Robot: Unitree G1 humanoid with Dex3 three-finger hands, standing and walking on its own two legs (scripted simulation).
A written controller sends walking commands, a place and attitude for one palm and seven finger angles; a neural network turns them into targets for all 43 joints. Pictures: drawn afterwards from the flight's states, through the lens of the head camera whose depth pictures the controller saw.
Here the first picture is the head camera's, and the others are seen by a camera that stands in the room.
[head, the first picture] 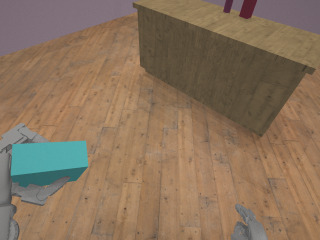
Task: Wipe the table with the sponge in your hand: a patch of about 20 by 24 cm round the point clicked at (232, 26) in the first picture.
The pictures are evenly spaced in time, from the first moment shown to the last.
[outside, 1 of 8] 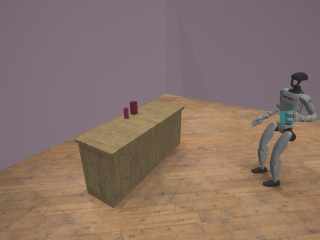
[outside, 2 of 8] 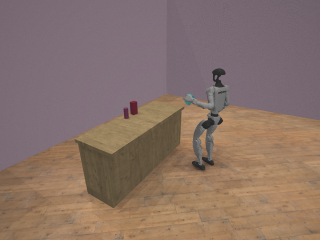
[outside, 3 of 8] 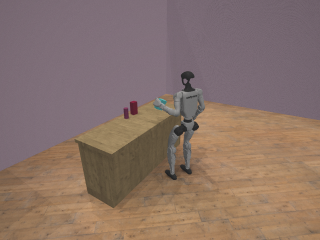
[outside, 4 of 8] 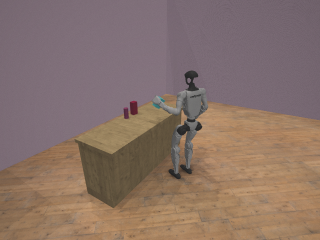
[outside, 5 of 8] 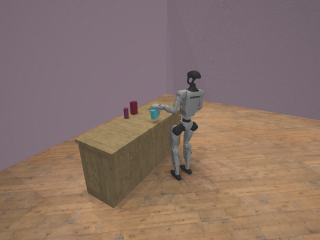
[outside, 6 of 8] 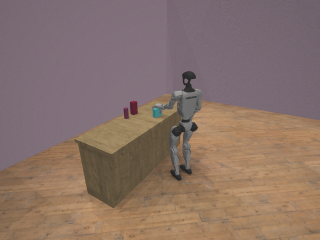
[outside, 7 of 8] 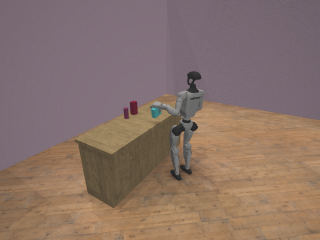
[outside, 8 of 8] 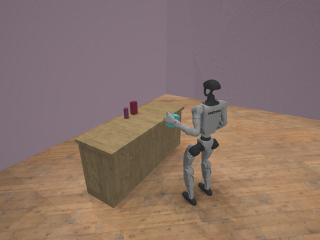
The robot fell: no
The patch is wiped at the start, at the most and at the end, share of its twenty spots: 0.00 1.00 1.00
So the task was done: yes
